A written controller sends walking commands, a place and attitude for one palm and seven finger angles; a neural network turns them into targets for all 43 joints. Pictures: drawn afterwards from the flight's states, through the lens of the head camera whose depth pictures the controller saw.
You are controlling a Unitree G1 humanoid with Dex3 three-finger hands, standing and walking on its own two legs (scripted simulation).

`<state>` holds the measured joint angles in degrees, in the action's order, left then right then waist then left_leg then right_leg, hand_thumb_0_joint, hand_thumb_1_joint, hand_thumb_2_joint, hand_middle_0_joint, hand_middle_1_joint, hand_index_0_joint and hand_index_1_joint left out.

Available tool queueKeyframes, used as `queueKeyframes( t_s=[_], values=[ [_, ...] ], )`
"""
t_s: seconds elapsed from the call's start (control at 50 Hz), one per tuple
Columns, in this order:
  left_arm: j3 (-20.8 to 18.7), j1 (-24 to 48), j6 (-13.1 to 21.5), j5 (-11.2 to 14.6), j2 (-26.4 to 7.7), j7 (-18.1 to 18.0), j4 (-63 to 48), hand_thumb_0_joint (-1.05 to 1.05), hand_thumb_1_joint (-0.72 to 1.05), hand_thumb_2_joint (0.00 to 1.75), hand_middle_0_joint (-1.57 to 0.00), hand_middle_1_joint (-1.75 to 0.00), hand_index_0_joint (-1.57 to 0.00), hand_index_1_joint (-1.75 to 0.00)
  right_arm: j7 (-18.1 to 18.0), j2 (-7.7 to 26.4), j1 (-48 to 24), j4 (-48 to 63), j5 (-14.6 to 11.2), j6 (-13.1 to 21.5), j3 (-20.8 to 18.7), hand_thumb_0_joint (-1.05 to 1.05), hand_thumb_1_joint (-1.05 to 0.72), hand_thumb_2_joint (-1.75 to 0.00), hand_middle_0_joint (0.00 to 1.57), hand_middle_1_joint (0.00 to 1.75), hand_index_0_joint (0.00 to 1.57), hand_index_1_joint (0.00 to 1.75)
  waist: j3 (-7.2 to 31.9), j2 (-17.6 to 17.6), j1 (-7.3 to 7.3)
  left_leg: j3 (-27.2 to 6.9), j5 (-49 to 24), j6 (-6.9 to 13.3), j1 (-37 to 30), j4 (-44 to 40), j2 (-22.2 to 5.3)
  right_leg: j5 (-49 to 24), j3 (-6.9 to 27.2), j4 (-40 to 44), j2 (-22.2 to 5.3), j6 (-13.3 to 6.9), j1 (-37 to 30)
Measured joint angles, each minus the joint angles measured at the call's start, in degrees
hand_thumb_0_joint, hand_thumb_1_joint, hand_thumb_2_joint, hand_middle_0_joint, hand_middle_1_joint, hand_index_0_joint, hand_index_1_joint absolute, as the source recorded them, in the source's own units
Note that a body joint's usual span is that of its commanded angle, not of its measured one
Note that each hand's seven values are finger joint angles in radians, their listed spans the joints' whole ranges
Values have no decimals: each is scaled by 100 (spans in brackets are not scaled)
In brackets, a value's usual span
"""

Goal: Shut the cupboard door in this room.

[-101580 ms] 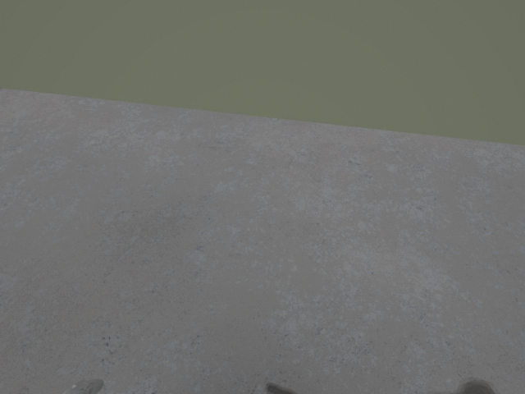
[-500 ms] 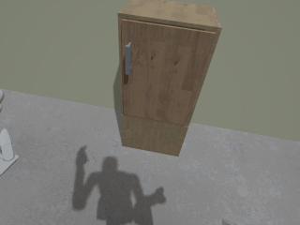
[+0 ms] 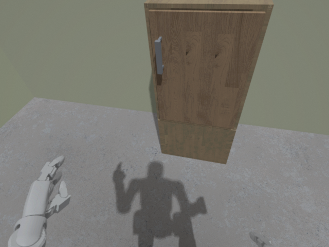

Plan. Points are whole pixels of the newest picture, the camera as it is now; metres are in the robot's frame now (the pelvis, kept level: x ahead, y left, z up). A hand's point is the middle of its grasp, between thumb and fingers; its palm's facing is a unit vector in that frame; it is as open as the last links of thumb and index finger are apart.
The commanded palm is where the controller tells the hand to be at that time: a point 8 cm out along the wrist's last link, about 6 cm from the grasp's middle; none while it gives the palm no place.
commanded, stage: let the arm hang, fingers relaxed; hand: left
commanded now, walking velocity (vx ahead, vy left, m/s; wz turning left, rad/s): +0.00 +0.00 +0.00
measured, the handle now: (160, 55) +0.85 +0.06 +0.06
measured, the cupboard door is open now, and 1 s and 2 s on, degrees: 0 0 0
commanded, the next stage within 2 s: look to check the result in 0.98 s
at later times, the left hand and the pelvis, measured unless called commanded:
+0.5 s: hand out of the picture -0.04 +0.21 -0.15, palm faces +0.02 -0.98 -0.21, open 7.3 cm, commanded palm none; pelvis +0.00 +0.03 +0.02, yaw -1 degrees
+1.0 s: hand out of the picture -0.03 +0.19 -0.16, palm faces +0.00 -0.99 -0.14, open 7.4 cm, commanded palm none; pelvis -0.01 +0.04 +0.02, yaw -3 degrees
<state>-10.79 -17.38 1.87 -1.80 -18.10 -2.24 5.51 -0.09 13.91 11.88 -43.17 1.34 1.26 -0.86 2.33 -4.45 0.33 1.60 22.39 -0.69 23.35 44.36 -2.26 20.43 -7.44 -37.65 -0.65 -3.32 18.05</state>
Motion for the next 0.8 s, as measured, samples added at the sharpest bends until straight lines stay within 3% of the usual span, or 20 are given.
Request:
queueKeyframes(
  t_s=[0.04, 0.1, 0.14, 0.16, 0.22, 0.3, 0.52, 0.8],
  values=[
    [389, 281, -298, -39, 310, 96, 1305, 1, 90, 90, -20, -30, -19, -30, -13, 60, -82, -98, 35, -192, -27, 1, -90, -90, 20, 30, 20, 30, -153, 69, 58, 11, 135, 13, -139, -114, 52, 102, -20, -167, -95, 31, -18],
    [833, 361, -527, -13, 688, 170, 2862, 1, 90, 90, -20, -30, -19, -30, -32, 7, -123, -269, 79, -299, -17, 1, -90, -90, 20, 30, 20, 30, -437, 338, 156, 7, -617, -5, -449, -588, 66, 176, -22, -283, -136, 87, -115],
    [1022, 263, -617, 25, 912, 198, 3718, 1, 91, 90, -20, -30, -19, -30, -42, -87, -76, -497, 88, -315, 47, 1, -90, -90, 20, 30, 20, 30, -525, 583, 152, 57, -552, -13, -612, -743, 67, 57, 19, -82, -126, 94, -265],
    [860, 234, -560, 153, 990, 101, 3969, -1, 94, 90, -20, -30, -20, -30, -59, -138, -7, -612, 80, -316, 65, 1, -90, -90, 20, 30, 20, 30, -532, 648, 135, 26, -540, -15, -647, -838, 39, -21, -15, 101, -85, 105, -347],
    [744, 201, -424, 135, 807, 75, 4512, -5, 102, 90, -21, -30, -20, -30, -111, -280, 185, -1003, 76, -346, 102, 1, -90, -90, 19, 30, 20, 30, -513, 740, -5, -38, -721, -33, -776, -1233, -30, -339, -87, 728, 32, 94, -592],
    [845, 14, -357, 105, 650, 145, 5170, -4, 100, 90, -21, -30, -20, -30, -149, -386, 332, -1392, 40, -342, 100, 1, -90, -90, 19, 30, 20, 30, -468, 658, -55, 13, -937, -2, -971, -1656, -45, -656, -45, 1299, 85, 129, -829],
    [1001, -290, -268, 115, 824, 108, 6094, 0, 92, 90, -20, -30, -19, -30, -174, -635, 600, -2034, -31, -255, 147, 1, -91, -90, 20, 30, 20, 30, -387, 350, -25, 251, -1174, 141, -1361, -2172, 98, -883, 172, 1634, -40, 271, -1063],
    [1030, -205, -216, 93, 1246, 62, 6068, 1, 90, 90, -20, -30, -19, -30, -189, -863, 910, -2230, -23, -222, 109, 0, -90, -90, 20, 30, 20, 30, -269, 454, 49, 401, -1198, 242, -1312, -2158, 189, -867, 322, 1430, -145, 356, -880]
  ],
)
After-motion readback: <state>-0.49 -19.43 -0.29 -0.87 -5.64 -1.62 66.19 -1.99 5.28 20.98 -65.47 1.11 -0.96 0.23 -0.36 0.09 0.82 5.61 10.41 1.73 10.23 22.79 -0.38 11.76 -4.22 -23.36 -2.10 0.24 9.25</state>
